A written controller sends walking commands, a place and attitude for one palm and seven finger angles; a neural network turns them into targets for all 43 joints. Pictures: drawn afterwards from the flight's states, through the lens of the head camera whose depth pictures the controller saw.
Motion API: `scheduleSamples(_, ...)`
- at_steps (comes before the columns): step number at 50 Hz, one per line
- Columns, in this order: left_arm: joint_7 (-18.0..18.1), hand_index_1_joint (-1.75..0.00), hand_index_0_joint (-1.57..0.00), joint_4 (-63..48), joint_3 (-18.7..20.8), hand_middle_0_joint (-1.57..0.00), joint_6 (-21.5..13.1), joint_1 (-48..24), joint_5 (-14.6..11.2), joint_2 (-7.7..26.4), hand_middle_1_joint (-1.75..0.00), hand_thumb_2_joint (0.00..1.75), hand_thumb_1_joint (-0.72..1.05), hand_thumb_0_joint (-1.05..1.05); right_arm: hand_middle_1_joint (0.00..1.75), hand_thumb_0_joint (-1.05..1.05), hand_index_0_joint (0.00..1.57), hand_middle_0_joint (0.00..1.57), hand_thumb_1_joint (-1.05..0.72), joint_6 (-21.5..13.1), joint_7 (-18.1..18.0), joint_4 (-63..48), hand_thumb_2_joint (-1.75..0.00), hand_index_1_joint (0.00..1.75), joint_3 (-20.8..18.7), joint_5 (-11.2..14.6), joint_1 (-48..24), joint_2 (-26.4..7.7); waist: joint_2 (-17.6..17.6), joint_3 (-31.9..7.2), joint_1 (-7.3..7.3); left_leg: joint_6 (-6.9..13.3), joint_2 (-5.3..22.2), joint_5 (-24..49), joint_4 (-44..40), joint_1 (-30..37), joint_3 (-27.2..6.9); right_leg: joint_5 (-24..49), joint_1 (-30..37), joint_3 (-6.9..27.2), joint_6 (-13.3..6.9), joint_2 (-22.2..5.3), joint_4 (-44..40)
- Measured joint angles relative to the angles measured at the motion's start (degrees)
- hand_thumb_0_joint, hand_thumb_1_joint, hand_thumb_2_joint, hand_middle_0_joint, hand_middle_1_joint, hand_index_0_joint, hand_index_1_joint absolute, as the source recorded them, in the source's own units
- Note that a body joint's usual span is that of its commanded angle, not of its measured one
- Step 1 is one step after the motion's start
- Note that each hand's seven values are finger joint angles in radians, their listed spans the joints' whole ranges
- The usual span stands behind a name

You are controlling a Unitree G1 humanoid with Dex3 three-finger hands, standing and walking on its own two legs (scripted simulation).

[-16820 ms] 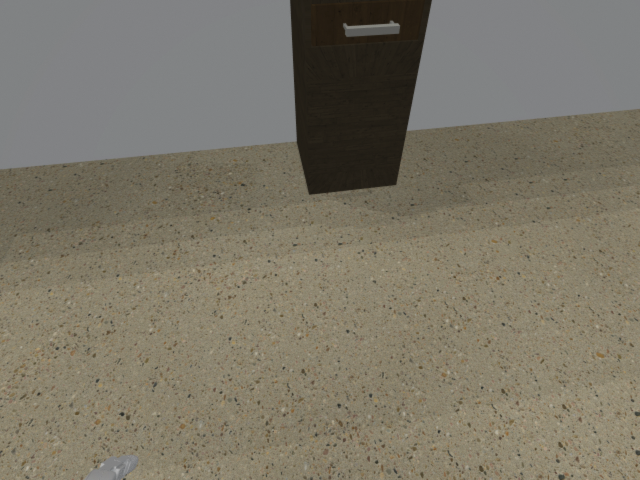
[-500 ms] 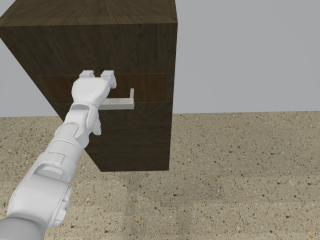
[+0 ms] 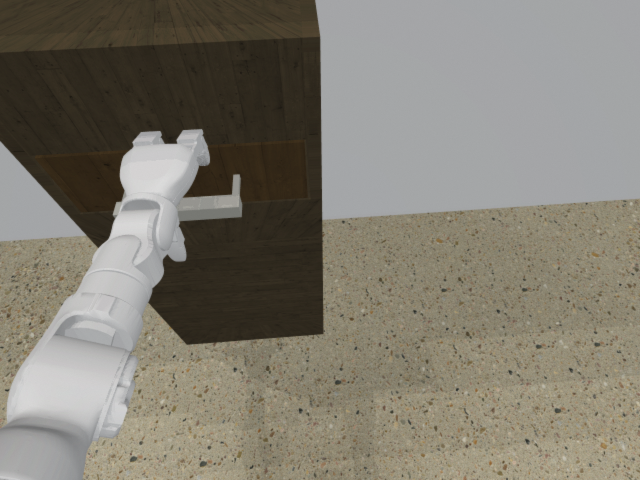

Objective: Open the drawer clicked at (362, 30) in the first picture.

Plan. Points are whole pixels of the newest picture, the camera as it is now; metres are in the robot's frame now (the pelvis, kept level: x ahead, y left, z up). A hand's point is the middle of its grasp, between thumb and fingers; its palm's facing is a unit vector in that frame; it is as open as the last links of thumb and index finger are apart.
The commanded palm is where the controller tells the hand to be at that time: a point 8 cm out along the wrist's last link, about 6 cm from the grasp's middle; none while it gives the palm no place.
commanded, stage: move the hooked fingers above the handle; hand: left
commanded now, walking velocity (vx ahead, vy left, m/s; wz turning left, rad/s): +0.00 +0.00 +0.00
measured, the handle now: (181, 197) +0.52 +0.20 +0.00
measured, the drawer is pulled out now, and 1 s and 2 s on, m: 0.00 0.00 0.00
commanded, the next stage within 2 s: lower the fingers behind the handle in 0.24 s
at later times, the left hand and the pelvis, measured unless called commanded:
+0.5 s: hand (168, 205) +0.47 +0.20 +0.05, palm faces -0.04 -0.02 -1.00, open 13.8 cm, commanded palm +0.46 +0.19 +0.11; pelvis +0.01 +0.00 +0.00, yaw +0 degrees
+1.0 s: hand (175, 224) +0.46 +0.20 +0.01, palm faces -0.08 -0.02 -1.00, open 13.8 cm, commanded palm +0.45 +0.19 +0.07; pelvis +0.00 +0.00 -0.01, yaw -1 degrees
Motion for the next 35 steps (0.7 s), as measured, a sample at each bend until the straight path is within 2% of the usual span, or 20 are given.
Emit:
scheduleSamples(4, 0.8, -1.21, -0.34, 1.48, -0.66, -0.34, 2.0, -1.55, -0.71, -0.04, -1.22, 0.3, -0.49, 0.0, 0.29, 0.01, 0.21, 0.2, -0.91, 0.0, 0.41, 0.7, -0.9, 0.3, -0.21, 0.13, -0.33, -0.28, 0.33, -0.33, 0.32, -0.07, 0.03, -0.03, -0.1, -0.29, -0.16, -0.01, -0.22, -0.15, -0.04, 0.02, -0.2)
scheduleSamples(8, -1.08, -1.23, -0.35, 2.42, -1.06, -0.34, 4.56, -1.72, -1.71, -1.0, -1.22, 0.3, -0.49, 0.0, 0.29, 0.01, 0.21, 0.2, -0.91, 0.7, 0.68, 0.69, -0.9, 0.3, -0.05, 0.4, -0.75, -0.32, 0.51, -1.07, 0.38, -0.12, 0.15, 0.08, -0.98, 0.81, -0.14, 0.15, 0.84, -0.02, -0.1, 0.11, -1.06)
scheduleSamples(11, -2.9, -1.22, -0.34, 3.3, -1.23, -0.33, 5.19, -1.49, -2.11, -0.96, -1.21, 0.3, -0.49, 0.0, 0.3, 0.01, 0.21, 0.2, -0.91, 1.04, 0.49, 0.12, -0.9, 0.3, 0.37, 0.63, -1.32, -0.17, 0.35, -1.08, 0.08, -0.17, 0.3, 0.1, -1.52, 1.83, -0.06, 0.24, 1.8, 0.12, -0.2, 0.24, -1.59)
scheduleSamples(16, -4.94, -1.21, -0.33, 1.47, -0.51, -0.32, 2.63, 0.29, -1.87, -0.01, -1.2, 0.3, -0.49, 0.0, 0.3, 0.01, 0.21, 0.2, -0.91, 0.94, -0.21, -1.48, -0.9, 0.3, 0.8, 0.69, -1.96, 0.12, -0.36, -0.48, -0.18, -0.32, 0.51, 0.14, -1.75, 2.27, -0.01, 0.39, 2.22, 0.18, -0.39, 0.44, -1.86)
scheduleSamples(21, -3.19, -1.2, -0.33, -1.37, -0.15, -0.32, -0.44, 2.02, -0.76, 0.62, -1.2, 0.3, -0.49, 0.0, 0.3, 0.01, 0.21, 0.2, -0.91, 0.4, -0.34, -1.97, -0.9, 0.3, 0.08, 0.28, -1.87, -0.05, -0.4, -0.57, 0.49, -0.38, 0.43, -0.17, -0.86, 1.17, -0.2, 0.03, 1.22, -0.1, -0.45, 0.39, -1.06)
scheduleSamples(25, -1.18, -1.2, -0.33, -0.01, -0.37, -0.31, 0.56, 1.53, -0.73, 0.51, -1.2, 0.3, -0.49, 0.0, 0.3, 0.01, 0.21, 0.2, -0.91, 0.23, 0.14, -1.27, -0.9, 0.3, -0.09, 0.25, -2.16, -0.27, -0.25, -0.65, 0.91, -0.33, 0.24, -0.52, 0.17, -0.09, -0.39, -0.44, 0.04, -0.41, -0.38, 0.24, -0.05)
scheduleSamples(29, -0.8, -1.2, -0.32, 1.64, -1.74, -0.31, 2.24, 0.53, -1.03, -0.09, -1.2, 0.3, -0.49, 0.0, 0.3, 0.01, 0.21, 0.2, -0.91, 0.0, 0.62, -0.74, -0.9, 0.3, -0.33, 0.27, -2.12, -0.11, -0.07, -0.56, 0.91, -0.28, 0.04, -0.72, 1.03, -1.28, -0.78, -0.73, -0.94, -0.9, -0.3, 0.06, 0.61)
scheduleSamples(35, -0.74, -1.2, -0.32, 0.94, -1.12, -0.31, 0.5, 0.99, -1.13, -1.26, -1.2, 0.3, -0.49, 0.0, 0.3, 0.01, 0.21, 0.2, -0.91, 0.03, 0.74, -0.12, -0.9, 0.3, -0.44, -0.36, -1.58, 0.35, 0.06, -1.28, 0.32, -0.14, 0.06, -1.25, 2.0, -2.47, -0.62, -1.14, -2.08, -0.83, -0.16, 0.11, 1.4)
